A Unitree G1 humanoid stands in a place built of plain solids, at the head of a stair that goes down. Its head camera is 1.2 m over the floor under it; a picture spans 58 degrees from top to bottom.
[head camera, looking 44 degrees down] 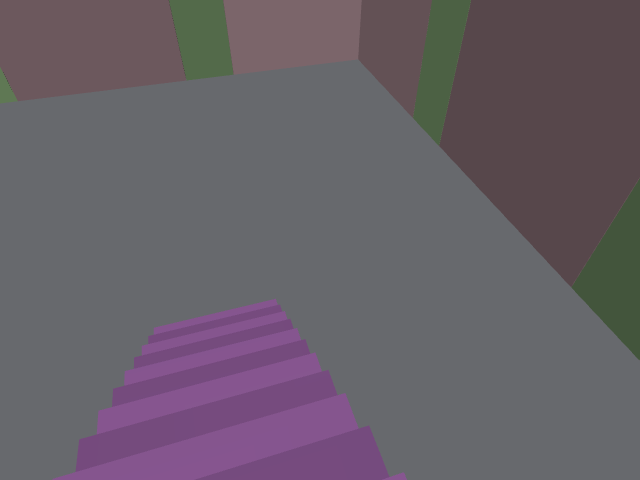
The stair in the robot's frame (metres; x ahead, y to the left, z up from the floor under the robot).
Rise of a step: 0.18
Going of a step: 0.20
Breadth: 1.02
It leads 17 degrees to the left of straight ahead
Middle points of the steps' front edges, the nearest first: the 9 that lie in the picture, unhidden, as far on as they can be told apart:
0.63 0.39 -0.35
0.82 0.45 -0.53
1.02 0.51 -0.71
1.21 0.57 -0.88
1.41 0.63 -1.06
1.60 0.69 -1.24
1.80 0.75 -1.41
1.99 0.81 -1.59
2.19 0.87 -1.76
